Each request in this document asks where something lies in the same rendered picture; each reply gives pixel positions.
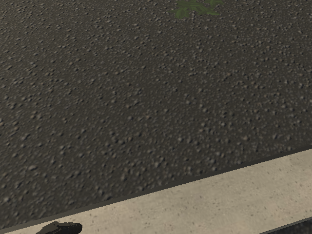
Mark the left robot hand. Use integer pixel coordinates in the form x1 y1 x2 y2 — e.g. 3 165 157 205
36 221 83 234

